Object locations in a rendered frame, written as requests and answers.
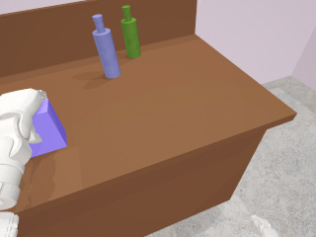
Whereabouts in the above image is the left robot hand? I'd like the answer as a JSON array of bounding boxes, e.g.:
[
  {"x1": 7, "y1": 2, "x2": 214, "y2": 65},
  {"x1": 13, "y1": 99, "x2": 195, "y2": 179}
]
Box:
[{"x1": 0, "y1": 88, "x2": 47, "y2": 144}]

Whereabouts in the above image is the sponge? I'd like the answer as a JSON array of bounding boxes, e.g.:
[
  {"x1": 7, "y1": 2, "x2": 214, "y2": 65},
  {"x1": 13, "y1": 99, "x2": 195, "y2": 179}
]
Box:
[{"x1": 29, "y1": 99, "x2": 67, "y2": 158}]

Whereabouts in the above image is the table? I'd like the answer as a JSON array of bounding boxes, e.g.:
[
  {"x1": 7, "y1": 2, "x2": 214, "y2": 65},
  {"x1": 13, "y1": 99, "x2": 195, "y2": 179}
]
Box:
[{"x1": 0, "y1": 0, "x2": 297, "y2": 237}]

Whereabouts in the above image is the right robot hand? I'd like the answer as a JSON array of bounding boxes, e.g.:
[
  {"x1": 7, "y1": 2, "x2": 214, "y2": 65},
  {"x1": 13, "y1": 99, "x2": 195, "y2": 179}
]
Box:
[{"x1": 249, "y1": 214, "x2": 279, "y2": 237}]

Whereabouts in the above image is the robot left upper arm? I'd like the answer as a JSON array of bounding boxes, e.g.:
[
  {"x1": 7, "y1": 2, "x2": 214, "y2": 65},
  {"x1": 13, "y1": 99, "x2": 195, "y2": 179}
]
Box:
[{"x1": 0, "y1": 211, "x2": 19, "y2": 237}]

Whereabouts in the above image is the left robot forearm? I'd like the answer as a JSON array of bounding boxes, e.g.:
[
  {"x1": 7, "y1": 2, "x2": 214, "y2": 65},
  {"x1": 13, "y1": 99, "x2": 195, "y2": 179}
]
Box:
[{"x1": 0, "y1": 110, "x2": 33, "y2": 210}]

